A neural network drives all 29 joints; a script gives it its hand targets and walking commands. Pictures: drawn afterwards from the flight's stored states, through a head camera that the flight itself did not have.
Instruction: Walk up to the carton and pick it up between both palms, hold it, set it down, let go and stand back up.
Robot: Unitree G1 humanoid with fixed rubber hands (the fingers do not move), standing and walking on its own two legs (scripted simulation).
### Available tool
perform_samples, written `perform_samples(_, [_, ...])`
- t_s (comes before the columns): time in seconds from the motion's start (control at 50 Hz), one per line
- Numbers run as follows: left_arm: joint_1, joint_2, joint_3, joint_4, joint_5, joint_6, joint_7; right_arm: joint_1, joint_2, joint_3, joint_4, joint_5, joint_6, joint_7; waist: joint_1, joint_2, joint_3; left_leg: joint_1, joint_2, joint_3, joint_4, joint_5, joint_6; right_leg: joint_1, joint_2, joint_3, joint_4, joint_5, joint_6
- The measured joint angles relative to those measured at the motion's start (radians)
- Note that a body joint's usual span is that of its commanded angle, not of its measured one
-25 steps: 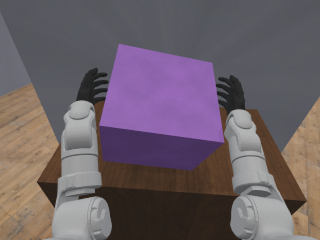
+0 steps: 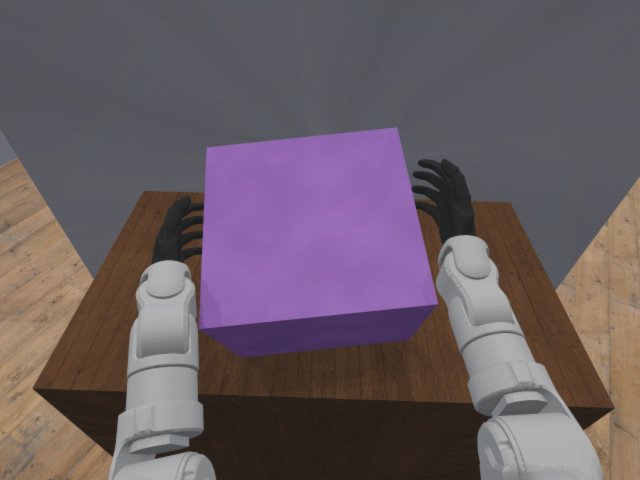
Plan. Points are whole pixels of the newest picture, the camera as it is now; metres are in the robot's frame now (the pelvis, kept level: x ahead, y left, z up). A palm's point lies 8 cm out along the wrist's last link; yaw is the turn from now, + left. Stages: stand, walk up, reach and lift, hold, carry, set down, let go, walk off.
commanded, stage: set down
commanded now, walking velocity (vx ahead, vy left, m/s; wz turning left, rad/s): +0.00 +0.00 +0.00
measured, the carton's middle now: (314, 250) +0.42 +0.00 +0.05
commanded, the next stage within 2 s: none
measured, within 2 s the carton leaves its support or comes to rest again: neither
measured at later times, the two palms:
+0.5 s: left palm (171, 281) +0.33 +0.18 +0.10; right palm (453, 245) +0.35 -0.17 +0.13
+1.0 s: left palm (172, 269) +0.37 +0.19 +0.08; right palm (424, 225) +0.41 -0.16 +0.11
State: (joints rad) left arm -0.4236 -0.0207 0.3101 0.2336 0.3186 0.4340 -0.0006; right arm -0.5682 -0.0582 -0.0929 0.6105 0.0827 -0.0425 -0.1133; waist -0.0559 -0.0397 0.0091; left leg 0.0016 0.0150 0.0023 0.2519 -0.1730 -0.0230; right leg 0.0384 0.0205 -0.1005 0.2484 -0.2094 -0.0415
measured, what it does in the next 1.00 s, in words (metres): stands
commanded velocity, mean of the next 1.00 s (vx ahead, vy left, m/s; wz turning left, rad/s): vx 0.00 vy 0.00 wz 0.00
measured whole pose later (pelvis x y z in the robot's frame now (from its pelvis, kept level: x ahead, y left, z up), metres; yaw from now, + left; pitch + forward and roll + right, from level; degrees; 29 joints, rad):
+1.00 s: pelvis +0.00 +0.01 +0.00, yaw +0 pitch +4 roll +0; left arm -0.60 -0.05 0.39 0.63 0.28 0.15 0.09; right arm -0.78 -0.08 -0.40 1.03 -0.17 -0.21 0.01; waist 0.04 -0.01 -0.05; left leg -0.20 0.02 0.02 0.30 -0.17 -0.01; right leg -0.16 0.01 -0.10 0.29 -0.20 -0.03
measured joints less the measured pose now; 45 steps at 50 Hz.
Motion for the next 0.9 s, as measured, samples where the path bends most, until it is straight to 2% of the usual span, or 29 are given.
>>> perform_samples(0.1, [0.007, -0.004, 0.035, -0.027, 0.030, 0.005, -0.051, 0.012, 0.019, 0.005, -0.019, -0.032, 0.004, -0.013, 0.008, 0.009, 0.012, 0.007, -0.007, -0.009, -0.011, 0.010, 0.006, 0.000, -0.006, -0.001, 0.019, -0.001, 0.014])
perform_samples(0.2, [-0.005, -0.001, 0.048, -0.017, 0.033, -0.010, -0.057, -0.009, 0.048, -0.047, 0.012, -0.094, -0.023, 0.005, 0.026, -0.002, 0.030, -0.011, -0.020, -0.017, -0.001, 0.022, 0.013, -0.010, -0.018, -0.005, 0.022, 0.001, 0.011])
perform_samples(0.28, [-0.029, -0.006, 0.038, 0.050, 0.020, -0.042, -0.031, -0.039, 0.059, -0.135, 0.085, -0.154, -0.059, 0.042, 0.042, -0.005, 0.033, -0.030, -0.023, -0.015, 0.003, 0.034, 0.019, -0.024, -0.021, -0.006, 0.015, 0.018, 0.009])
perform_samples(0.4, [-0.088, -0.037, 0.031, 0.218, 0.003, -0.110, 0.035, -0.085, 0.043, -0.283, 0.222, -0.219, -0.107, 0.101, 0.066, 0.004, 0.002, -0.057, -0.019, 0.013, 0.000, 0.048, 0.025, -0.061, -0.020, 0.017, 0.011, 0.043, 0.016])
perform_samples(0.54, [-0.186, -0.055, 0.095, 0.378, 0.014, -0.159, 0.070, -0.152, 0.017, -0.385, 0.320, -0.250, -0.109, 0.159, 0.081, 0.005, -0.020, -0.076, -0.005, 0.058, -0.002, 0.052, 0.024, -0.109, -0.011, 0.053, 0.036, 0.048, 0.012])
perform_samples(0.72, [-0.246, -0.041, 0.153, 0.415, 0.031, -0.200, 0.063, -0.214, 0.000, -0.379, 0.350, -0.248, -0.095, 0.176, 0.113, -0.007, -0.010, -0.103, 0.016, 0.073, 0.002, 0.041, 0.007, -0.140, 0.007, 0.060, 0.037, 0.042, -0.004])
perform_samples(0.9, [-0.192, -0.027, 0.120, 0.393, -0.015, -0.264, 0.073, -0.224, -0.001, -0.330, 0.374, -0.262, -0.135, 0.139, 0.111, 0.014, -0.030, -0.182, 0.010, 0.030, 0.032, 0.019, 0.003, -0.188, 0.000, 0.014, 0.039, 0.018, -0.004])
